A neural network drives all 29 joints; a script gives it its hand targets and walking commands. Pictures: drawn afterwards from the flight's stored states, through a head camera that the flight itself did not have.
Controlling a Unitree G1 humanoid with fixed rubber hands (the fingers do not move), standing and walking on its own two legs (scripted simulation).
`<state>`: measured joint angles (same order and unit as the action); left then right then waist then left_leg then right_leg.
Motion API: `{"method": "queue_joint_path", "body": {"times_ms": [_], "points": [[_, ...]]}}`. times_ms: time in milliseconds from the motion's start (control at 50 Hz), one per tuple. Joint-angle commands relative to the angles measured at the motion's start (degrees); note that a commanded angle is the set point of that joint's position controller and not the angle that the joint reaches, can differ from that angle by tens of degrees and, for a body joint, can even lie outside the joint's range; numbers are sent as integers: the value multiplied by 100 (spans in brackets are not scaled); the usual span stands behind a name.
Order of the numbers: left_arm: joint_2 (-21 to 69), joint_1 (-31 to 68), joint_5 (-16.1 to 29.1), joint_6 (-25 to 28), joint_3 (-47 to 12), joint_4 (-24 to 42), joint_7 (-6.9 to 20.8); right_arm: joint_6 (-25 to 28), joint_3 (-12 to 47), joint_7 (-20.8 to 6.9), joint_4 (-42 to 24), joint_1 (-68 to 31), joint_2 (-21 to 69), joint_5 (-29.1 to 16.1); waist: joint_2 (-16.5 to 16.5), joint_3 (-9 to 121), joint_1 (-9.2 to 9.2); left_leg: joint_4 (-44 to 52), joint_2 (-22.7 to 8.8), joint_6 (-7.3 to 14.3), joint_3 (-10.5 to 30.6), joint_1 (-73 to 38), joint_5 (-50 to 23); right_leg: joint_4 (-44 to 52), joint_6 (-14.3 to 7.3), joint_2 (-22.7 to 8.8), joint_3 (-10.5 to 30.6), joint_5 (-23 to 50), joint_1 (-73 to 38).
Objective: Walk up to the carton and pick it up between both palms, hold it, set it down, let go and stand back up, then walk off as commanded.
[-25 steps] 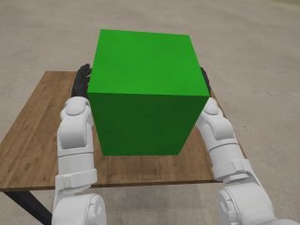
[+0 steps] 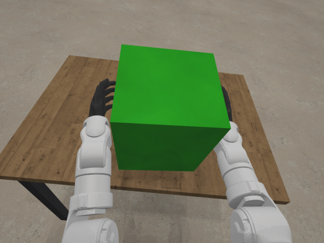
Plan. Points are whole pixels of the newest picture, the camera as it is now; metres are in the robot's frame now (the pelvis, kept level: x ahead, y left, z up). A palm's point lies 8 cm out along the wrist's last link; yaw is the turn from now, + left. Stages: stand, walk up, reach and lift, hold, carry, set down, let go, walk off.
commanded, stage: set down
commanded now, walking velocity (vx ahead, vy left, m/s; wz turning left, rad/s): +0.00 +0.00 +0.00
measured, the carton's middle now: (162, 116) +0.37 +0.03 +0.11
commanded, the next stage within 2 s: none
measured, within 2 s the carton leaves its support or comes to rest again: rests again in 1.72 s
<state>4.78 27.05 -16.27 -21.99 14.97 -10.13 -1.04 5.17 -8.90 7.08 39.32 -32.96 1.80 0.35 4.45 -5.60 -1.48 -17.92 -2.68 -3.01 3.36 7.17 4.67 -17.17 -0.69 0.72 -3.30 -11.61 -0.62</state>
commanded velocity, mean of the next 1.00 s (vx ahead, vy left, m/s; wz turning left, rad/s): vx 0.00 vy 0.00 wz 0.00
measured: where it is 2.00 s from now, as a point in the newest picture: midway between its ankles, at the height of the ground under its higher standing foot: outside the picture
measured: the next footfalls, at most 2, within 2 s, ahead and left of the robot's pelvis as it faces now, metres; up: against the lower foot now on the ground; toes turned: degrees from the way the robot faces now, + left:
none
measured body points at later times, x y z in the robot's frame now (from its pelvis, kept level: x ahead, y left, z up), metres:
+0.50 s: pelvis +0.03 -0.01 +0.00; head +0.05 +0.00 +0.45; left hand +0.38 +0.16 +0.10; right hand +0.41 -0.14 +0.09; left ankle +0.07 +0.15 -0.75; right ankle -0.02 -0.11 -0.75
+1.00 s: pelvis +0.02 -0.02 +0.00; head +0.08 -0.01 +0.45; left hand +0.38 +0.15 +0.06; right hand +0.43 -0.16 +0.06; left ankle +0.07 +0.15 -0.75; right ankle -0.02 -0.11 -0.75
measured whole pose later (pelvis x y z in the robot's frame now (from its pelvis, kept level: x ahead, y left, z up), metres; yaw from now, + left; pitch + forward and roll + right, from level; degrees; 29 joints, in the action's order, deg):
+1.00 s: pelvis +0.02 -0.02 +0.00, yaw -4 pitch +5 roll -1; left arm 10.7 22.3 -17.2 -12.8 18.0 -13.4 -4.5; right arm 9.0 -4.5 4.5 43.6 -33.3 -2.8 -0.7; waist 0.9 -1.9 -4.2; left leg -15.9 -5.5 -4.6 0.7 16.8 4.2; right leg -17.1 -2.3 3.2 -0.6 -11.0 11.3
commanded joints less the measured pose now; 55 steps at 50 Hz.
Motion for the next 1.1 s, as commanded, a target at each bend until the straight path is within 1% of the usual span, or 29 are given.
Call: {"method": "queue_joint_path", "body": {"times_ms": [0, 20, 40, 60, 140, 160, 200, 260, 280, 300, 360, 380, 420, 440, 460, 500, 540, 560, 580, 600, 700, 800, 820, 840, 940, 980, 1020, 1040, 1080], "points": [[2816, 3330, 315, 369, -2736, 305, 633, 380, 1658, -644, -1138, -3795, 2131, 183, -761, 3022, 349, 106, 255, 52, -775, -1818, -601, 515, 188, 87, -461, 482, 725], [2849, 3271, 307, 334, -2678, 277, 653, 388, 1621, -659, -1115, -3822, 2112, 160, -790, 3100, 331, 143, 262, 62, -798, -1790, -607, 503, 207, 89, -478, 523, 696], [2781, 3165, 226, 328, -2537, 233, 668, 364, 1647, -658, -1032, -3732, 2150, 167, -712, 3076, 254, 141, 278, 102, -821, -1713, -624, 487, 251, 73, -434, 594, 636], [2823, 3070, 224, 349, -2553, 339, 670, 368, 1727, -675, -1016, -3646, 2199, 140, -723, 3100, 173, 142, 298, 101, -823, -1693, -836, 460, 261, 81, -412, 808, 550], [2880, 2878, 114, 376, -2457, 467, 666, 412, 1906, -677, -1146, -3701, 2279, -70, -711, 3246, 34, -13, 306, 95, -764, -1842, -1464, 379, 308, 118, -338, 1514, 396], [2886, 2831, 115, 379, -2530, 576, 652, 433, 2039, -669, -1277, -3733, 2285, -136, -749, 3253, 6, -62, 300, 78, -746, -1885, -1641, 332, 312, 127, -325, 1717, 361], [2809, 2658, 152, 403, -2470, 662, 643, 464, 2353, -608, -1633, -3782, 2350, -274, -583, 3218, -120, -116, 343, 119, -737, -1778, -1766, 267, 366, 92, -240, 2212, 143], [2742, 2531, 188, 438, -2489, 793, 640, 454, 2627, -527, -1830, -3620, 2406, -365, -474, 3183, -117, -127, 370, 135, -718, -1588, -1816, 157, 437, 46, -166, 2824, -136], [2722, 2421, 185, 421, -2488, 791, 630, 440, 2720, -503, -1889, -3563, 2398, -397, -438, 3129, -149, -128, 370, 146, -717, -1594, -1841, 151, 442, 49, -154, 2859, -123], [2741, 2461, 241, 431, -2549, 814, 619, 440, 2758, -472, -2029, -3616, 2368, -407, -394, 3174, -92, -162, 340, 131, -684, -1663, -1870, 130, 445, 70, -188, 2900, -85], [2815, 2359, 341, 525, -2681, 1085, 579, 437, 2961, -429, -2184, -3401, 2432, -452, -383, 3390, -101, -210, 327, 119, -641, -1667, -2073, 80, 433, 56, -160, 3165, -73], [2818, 2279, 368, 544, -2724, 1066, 581, 427, 2954, -401, -2227, -3326, 2443, -434, -368, 3455, -18, -240, 312, 113, -613, -1716, -2130, 70, 441, 49, -155, 3313, -62], [2832, 2148, 342, 551, -2690, 983, 571, 405, 2971, -381, -2242, -3207, 2420, -419, -320, 3369, -35, -236, 299, 115, -578, -1655, -2115, 62, 453, 38, -141, 3393, 15], [2853, 2163, 371, 580, -2745, 1095, 560, 415, 2974, -371, -2308, -3176, 2443, -408, -305, 3531, 24, -267, 290, 104, -584, -1705, -2203, 36, 446, 50, -162, 3464, -4], [2868, 2084, 372, 582, -2766, 1069, 562, 414, 3019, -362, -2354, -3190, 2434, -436, -345, 3514, -3, -267, 298, 102, -594, -1680, -2190, 30, 456, 46, -137, 3538, 38], [2833, 2039, 361, 588, -2711, 965, 573, 381, 2953, -354, -2220, -3070, 2402, -365, -252, 3368, 41, -242, 286, 132, -576, -1639, -2162, 56, 468, 35, -120, 3519, 80], [2844, 2008, 319, 615, -2689, 992, 577, 365, 2940, -359, -2156, -2966, 2404, -326, -297, 3343, 21, -214, 273, 108, -575, -1581, -2126, 19, 481, 28, -117, 3583, 105], [2924, 1998, 312, 649, -2731, 1053, 555, 383, 2859, -370, -2053, -2917, 2379, -300, -379, 3486, 81, -252, 254, 74, -573, -1635, -2286, 0, 446, 50, -139, 3604, 135], [2962, 1980, 301, 647, -2725, 974, 548, 409, 2823, -374, -2077, -2974, 2409, -297, -391, 3486, 53, -255, 252, 63, -584, -1597, -2340, 21, 422, 60, -136, 3598, 196], [3038, 1976, 319, 688, -2773, 970, 527, 418, 2759, -399, -1971, -2895, 2370, -265, -403, 3512, 77, -267, 231, 60, -565, -1662, -2424, 61, 392, 88, -153, 3429, 302], [3114, 1961, 206, 799, -2693, 844, 426, 535, 2623, -496, -1770, -2983, 2381, -219, -510, 3593, -20, -309, 188, 17, -583, -1637, -2602, 65, 329, 110, -144, 3366, 517], [3228, 2163, 248, 1035, -2708, 696, 231, 711, 2456, -643, -1594, -3199, 2305, -156, -627, 4033, -156, -397, 117, -10, -615, -1784, -2780, 106, 220, 177, -187, 2983, 946], [3257, 2175, 248, 1094, -2727, 733, 187, 761, 2446, -686, -1549, -3232, 2304, -156, -689, 4189, -220, -443, 104, -12, -631, -1848, -2928, 96, 186, 179, -189, 2963, 1047], [3222, 2201, 199, 1122, -2640, 609, 149, 758, 2352, -714, -1393, -3225, 2293, -116, -698, 4093, -226, -415, 105, 2, -633, -1750, -2770, 124, 181, 169, -166, 2818, 1096], [3188, 2384, 151, 1325, -2331, 150, 105, 841, 2181, -817, -985, -3372, 2301, 69, -498, 4208, -327, -302, 109, 109, -740, -1361, -2408, 40, 247, 76, -78, 2860, 936], [3207, 2411, 124, 1393, -2212, -75, 112, 852, 2085, -841, -751, -3354, 2361, 166, -365, 4217, -328, -249, 111, 152, -791, -1211, -2207, 4, 270, 67, -55, 2845, 859], [3209, 2539, 40, 1532, -2047, -282, 129, 902, 2037, -878, -524, -3381, 2453, 301, -308, 4178, -392, -186, 129, 207, -817, -937, -2025, -67, 323, 9, -7, 2962, 758], [3197, 2597, 56, 1596, -2029, -287, 129, 938, 1988, -884, -474, -3386, 2497, 339, -251, 4281, -353, -178, 138, 214, -831, -894, -2031, -79, 333, 4, 1, 3075, 652], [3240, 2760, 85, 1762, -1972, -357, 106, 1031, 1953, -910, -471, -3487, 2575, 429, -213, 4541, -395, -162, 143, 236, -847, -710, -1969, -170, 364, -14, 14, 3230, 518]]}}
